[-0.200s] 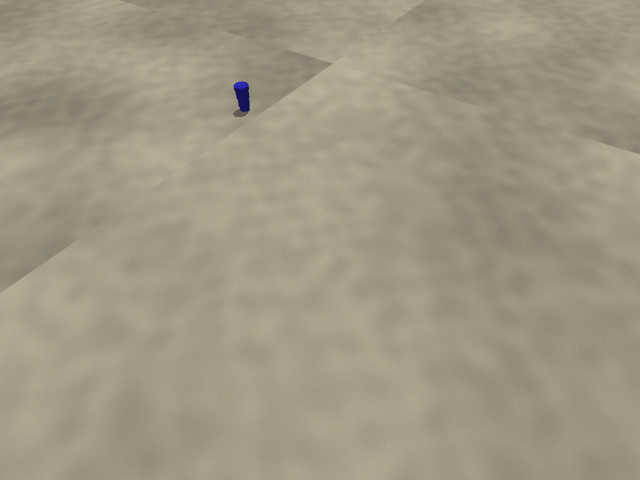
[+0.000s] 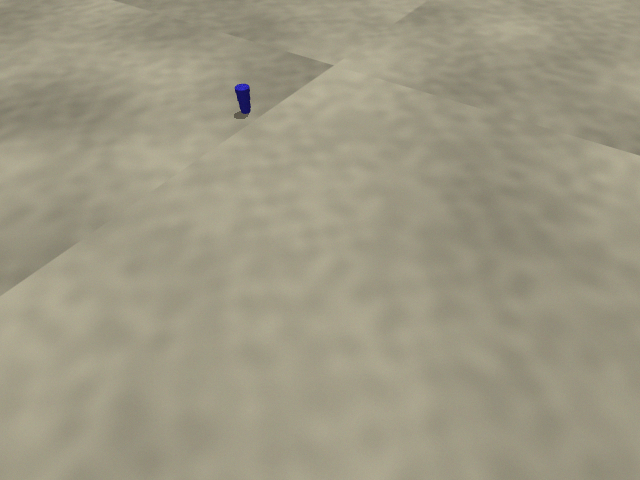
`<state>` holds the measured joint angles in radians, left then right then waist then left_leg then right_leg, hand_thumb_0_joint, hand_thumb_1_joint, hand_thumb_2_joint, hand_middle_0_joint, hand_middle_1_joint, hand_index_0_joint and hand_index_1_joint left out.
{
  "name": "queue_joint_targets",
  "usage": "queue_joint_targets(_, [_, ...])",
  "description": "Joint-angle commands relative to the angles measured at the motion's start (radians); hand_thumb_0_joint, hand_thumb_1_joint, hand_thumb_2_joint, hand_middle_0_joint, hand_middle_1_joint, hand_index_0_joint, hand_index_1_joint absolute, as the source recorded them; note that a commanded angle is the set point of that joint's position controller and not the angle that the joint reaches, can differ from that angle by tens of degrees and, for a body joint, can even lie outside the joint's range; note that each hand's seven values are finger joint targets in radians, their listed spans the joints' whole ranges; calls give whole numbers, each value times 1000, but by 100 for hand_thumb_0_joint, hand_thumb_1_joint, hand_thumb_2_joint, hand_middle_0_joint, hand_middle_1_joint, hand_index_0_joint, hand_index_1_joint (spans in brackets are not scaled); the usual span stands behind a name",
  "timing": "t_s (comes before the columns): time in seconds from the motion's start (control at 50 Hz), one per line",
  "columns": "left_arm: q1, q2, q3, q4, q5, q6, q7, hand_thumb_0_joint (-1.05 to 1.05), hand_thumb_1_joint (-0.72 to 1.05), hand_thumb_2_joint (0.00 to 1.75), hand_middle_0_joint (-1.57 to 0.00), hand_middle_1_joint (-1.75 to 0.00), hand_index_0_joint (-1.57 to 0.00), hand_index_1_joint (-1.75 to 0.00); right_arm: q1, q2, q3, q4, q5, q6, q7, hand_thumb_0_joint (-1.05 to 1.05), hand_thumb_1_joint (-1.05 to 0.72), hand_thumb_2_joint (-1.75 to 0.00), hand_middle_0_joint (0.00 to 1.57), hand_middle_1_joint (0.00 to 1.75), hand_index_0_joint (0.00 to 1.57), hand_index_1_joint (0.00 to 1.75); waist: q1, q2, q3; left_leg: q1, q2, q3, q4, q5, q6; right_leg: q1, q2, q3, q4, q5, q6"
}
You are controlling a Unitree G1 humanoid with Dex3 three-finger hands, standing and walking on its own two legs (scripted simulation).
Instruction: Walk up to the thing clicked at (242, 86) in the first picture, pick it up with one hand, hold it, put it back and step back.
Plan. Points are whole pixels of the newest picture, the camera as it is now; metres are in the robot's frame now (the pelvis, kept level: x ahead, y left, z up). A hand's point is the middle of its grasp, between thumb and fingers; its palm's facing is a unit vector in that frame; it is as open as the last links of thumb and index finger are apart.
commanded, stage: stand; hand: left
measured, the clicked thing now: (244, 99) +2.19 +0.53 -0.70
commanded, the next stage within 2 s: walk up in 0.92 s
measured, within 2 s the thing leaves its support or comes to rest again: neither
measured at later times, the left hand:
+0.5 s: hand out of the picture +0.08 +0.25 -0.16, palm faces -0.02 -0.94 -0.34, open 7.4 cm
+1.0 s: hand out of the picture +0.09 +0.26 -0.15, palm faces +0.00 -0.94 -0.33, open 7.4 cm
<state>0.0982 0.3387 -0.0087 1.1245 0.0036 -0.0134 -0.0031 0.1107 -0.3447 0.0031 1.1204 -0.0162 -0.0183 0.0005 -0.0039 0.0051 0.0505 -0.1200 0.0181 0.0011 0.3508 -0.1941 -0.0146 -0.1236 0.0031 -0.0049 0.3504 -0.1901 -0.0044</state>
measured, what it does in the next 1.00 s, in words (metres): stands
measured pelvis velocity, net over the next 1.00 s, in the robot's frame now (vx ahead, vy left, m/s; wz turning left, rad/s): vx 0.01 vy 0.01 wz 0.03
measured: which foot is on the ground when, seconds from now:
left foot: down 0.00-1.00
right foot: down 0.00-1.00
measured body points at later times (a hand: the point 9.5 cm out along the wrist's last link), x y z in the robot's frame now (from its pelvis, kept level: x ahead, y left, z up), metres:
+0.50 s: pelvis +0.01 +0.00 +0.00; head +0.02 +0.00 +0.45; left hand +0.08 +0.30 -0.13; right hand +0.08 -0.30 -0.13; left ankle +0.00 +0.13 -0.75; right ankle +0.00 -0.12 -0.75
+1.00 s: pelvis +0.01 +0.01 +0.00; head +0.01 +0.00 +0.45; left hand +0.09 +0.31 -0.13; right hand +0.09 -0.30 -0.13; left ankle -0.01 +0.13 -0.74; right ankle +0.00 -0.11 -0.74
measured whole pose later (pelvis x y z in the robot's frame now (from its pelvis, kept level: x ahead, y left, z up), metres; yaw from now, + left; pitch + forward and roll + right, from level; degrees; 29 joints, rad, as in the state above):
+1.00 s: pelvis +0.01 +0.01 +0.00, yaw +1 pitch -1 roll -1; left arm 0.15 0.36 0.03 1.08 0.02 -0.04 -0.05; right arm 0.16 -0.36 -0.04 1.08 -0.03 -0.02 0.05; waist -0.01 0.01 0.01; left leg -0.18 0.01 -0.02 0.50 -0.42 0.04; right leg -0.16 0.00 -0.03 0.45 -0.39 -0.03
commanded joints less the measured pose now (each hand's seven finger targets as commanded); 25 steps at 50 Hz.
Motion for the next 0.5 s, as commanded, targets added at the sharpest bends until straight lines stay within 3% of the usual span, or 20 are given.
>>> queue_joint_targets(0.0, [-37, 211, 45, -53, 3, -21, 11, 0, 90, 90, -20, -30, -20, -30, -42, -206, -39, -60, 8, -17, -12, 0, -90, -90, 20, 30, 20, 30, 7, -4, -72, 19, 116, -90, -57, 150, 40, 4, -123, 89, -55, 147, -21])
queue_joint_targets(0.1, [-48, 214, 46, -58, 4, -22, 13, 0, 90, 90, -20, -30, -20, -30, -40, -208, -40, -61, 7, -16, -11, 0, -90, -90, 20, 30, 20, 30, 2, -15, -82, 24, 114, -84, -53, 158, 39, 16, -129, 93, -62, 165, -20])
queue_joint_targets(0.18, [-41, 211, 45, -56, 4, -20, 12, 0, 90, 90, -20, -30, -20, -30, -42, -213, -43, -59, 7, -14, -11, 0, -90, -90, 20, 30, 20, 30, 4, 0, -77, 15, 113, -85, -63, 111, 38, 9, -126, 92, -71, 113, -22])
queue_joint_targets(0.32, [-45, 216, 44, -59, 4, -23, 14, 0, 90, 90, -20, -30, -20, -30, -42, -207, -41, -59, 7, -15, -10, 0, -90, -90, 20, 30, 20, 30, 2, -12, -92, 21, 113, -83, -57, 163, 41, 31, -136, 98, -71, 184, -22])
queue_joint_targets(0.48, [-32, 211, 44, -53, 3, -21, 13, 0, 90, 90, -20, -30, -20, -30, -35, -210, -39, -55, 7, -17, -11, 0, -90, -90, 20, 30, 20, 30, 6, 11, -83, 18, 112, -85, -68, 170, 39, 36, -134, 88, -70, 167, -19])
